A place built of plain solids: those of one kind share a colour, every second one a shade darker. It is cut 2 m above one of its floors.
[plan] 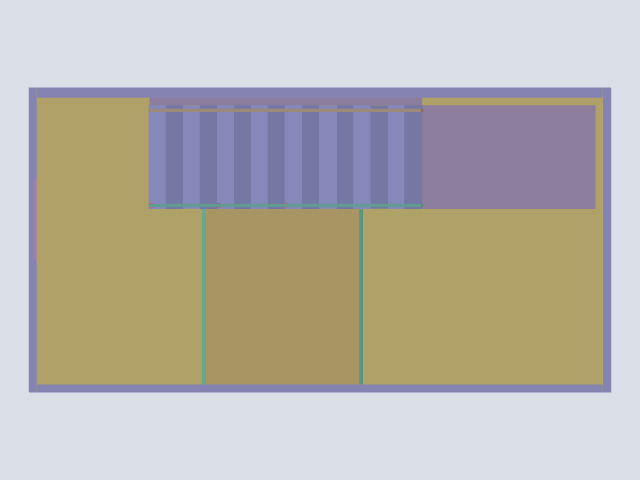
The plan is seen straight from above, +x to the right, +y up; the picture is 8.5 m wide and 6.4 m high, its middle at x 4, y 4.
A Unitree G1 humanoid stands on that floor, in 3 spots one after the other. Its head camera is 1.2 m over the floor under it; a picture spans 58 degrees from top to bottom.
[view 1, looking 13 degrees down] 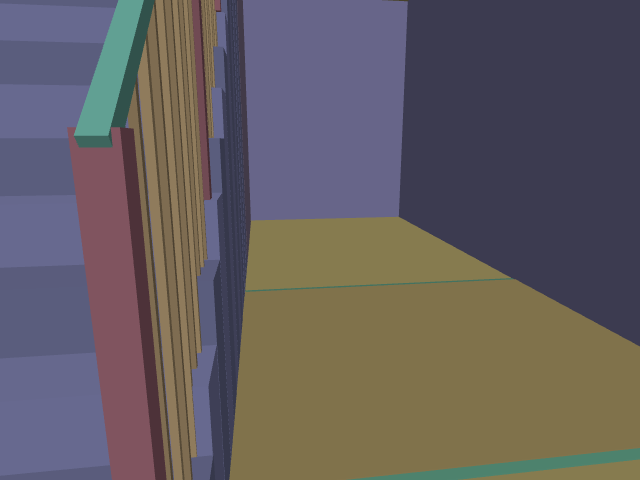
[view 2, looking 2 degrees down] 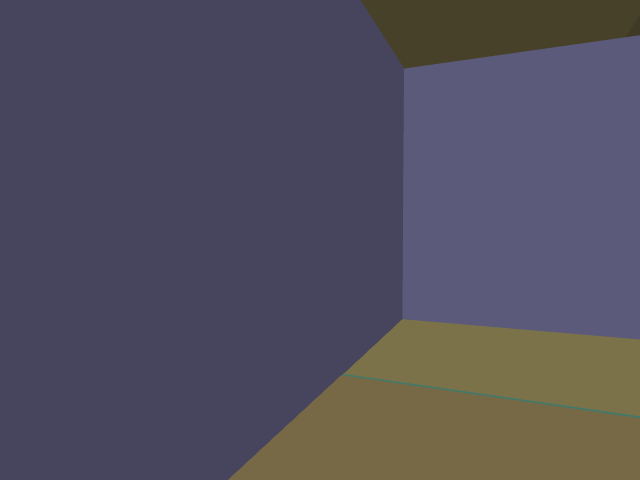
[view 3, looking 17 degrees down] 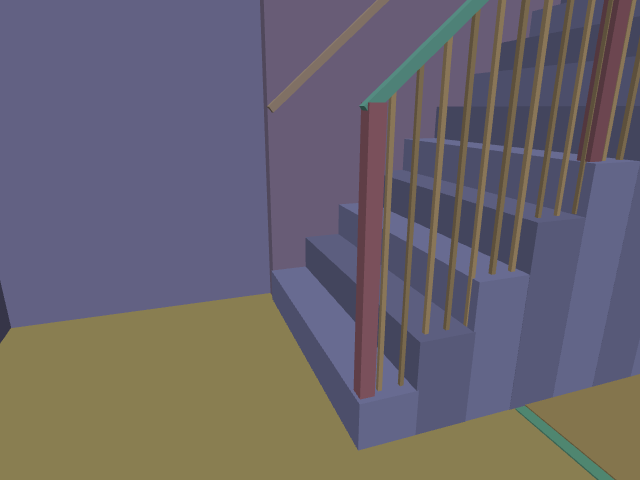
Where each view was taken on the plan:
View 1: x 1.18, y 4.28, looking -8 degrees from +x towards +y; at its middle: floor_slab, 5.33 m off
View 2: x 5.66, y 3.24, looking -157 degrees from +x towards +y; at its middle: wall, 3.00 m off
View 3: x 1.17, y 3.24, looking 71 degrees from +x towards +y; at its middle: tread_slab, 2.72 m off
